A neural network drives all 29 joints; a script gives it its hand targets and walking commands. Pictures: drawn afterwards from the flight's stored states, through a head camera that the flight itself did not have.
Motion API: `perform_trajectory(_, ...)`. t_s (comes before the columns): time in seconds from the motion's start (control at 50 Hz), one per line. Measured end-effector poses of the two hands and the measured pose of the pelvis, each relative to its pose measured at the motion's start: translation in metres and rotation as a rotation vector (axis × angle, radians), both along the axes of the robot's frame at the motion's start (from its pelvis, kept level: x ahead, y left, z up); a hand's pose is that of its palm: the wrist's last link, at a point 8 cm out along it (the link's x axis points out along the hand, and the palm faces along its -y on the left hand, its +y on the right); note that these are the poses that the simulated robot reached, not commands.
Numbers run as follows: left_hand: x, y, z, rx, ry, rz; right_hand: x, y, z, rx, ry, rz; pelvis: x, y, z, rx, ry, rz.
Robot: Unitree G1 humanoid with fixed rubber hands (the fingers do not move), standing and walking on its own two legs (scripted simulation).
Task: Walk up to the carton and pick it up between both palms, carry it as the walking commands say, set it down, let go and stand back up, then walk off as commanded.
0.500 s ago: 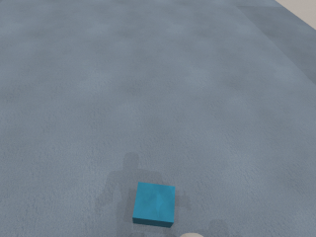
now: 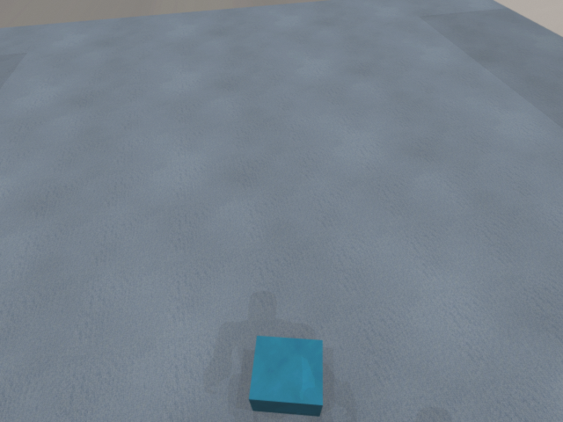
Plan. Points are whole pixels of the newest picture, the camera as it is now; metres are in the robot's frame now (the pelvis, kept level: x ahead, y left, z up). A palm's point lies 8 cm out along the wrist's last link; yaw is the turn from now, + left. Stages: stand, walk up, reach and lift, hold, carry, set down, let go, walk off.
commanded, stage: stand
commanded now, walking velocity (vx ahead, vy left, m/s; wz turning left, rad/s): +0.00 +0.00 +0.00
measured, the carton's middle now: (287, 375) +0.40 +0.03 -0.70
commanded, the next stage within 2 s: reach and lift in 0.42 s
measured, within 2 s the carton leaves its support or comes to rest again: neither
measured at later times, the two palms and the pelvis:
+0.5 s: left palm out of the picture +0.06 +0.24 -0.14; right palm out of the picture +0.06 -0.22 -0.14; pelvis -0.02 +0.01 -0.01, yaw +0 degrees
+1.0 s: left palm out of the picture +0.17 +0.24 -0.17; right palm out of the picture +0.17 -0.22 -0.16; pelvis -0.04 +0.01 -0.06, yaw +0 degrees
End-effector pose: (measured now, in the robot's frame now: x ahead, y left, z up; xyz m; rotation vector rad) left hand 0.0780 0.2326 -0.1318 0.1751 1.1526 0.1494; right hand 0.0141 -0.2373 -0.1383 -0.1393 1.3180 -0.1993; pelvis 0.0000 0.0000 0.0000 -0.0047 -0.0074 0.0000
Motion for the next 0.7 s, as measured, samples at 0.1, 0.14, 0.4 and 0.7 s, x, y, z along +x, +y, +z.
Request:
perform_trajectory(0.1, -0.021, 0.006, -0.005, -0.009, 0.059, 0.012, 0.007, 0.005, 0.004, -0.009, -0.021, 0.006, -0.003, 0.003, 0.002, 0.003, -0.007, -0.002)
perform_trajectory(0.14, -0.031, 0.009, -0.005, -0.007, 0.084, 0.020, 0.008, 0.007, 0.004, -0.008, -0.023, 0.008, -0.004, 0.004, 0.003, 0.004, -0.010, -0.001)
perform_trajectory(0.4, -0.089, 0.007, -0.008, -0.012, 0.222, 0.062, -0.010, 0.018, -0.002, 0.017, 0.032, 0.007, -0.008, 0.008, 0.004, 0.005, -0.017, 0.004)
perform_trajectory(0.7, 0.081, 0.012, 0.009, -0.012, 0.073, -0.024, 0.136, 0.019, 0.018, 0.012, -0.086, 0.062, -0.021, 0.006, -0.019, 0.002, 0.129, -0.001)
